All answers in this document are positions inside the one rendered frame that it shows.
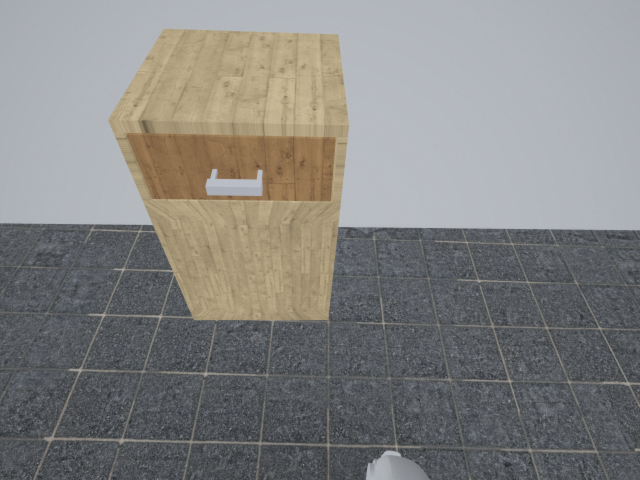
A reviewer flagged drawer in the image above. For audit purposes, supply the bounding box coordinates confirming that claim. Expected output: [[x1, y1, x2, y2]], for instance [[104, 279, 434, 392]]
[[127, 133, 336, 201]]

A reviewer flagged right robot thigh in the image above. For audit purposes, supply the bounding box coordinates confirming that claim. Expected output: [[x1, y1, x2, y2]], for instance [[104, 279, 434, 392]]
[[366, 455, 430, 480]]

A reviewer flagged cabinet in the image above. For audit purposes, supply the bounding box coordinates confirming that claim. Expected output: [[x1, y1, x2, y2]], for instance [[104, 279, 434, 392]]
[[108, 29, 349, 320]]

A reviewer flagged handle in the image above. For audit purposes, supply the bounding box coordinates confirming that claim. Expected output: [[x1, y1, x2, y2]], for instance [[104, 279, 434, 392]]
[[205, 169, 263, 196]]

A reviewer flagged right robot shin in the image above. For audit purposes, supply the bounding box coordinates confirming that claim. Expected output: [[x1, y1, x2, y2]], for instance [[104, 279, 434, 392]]
[[380, 450, 401, 458]]

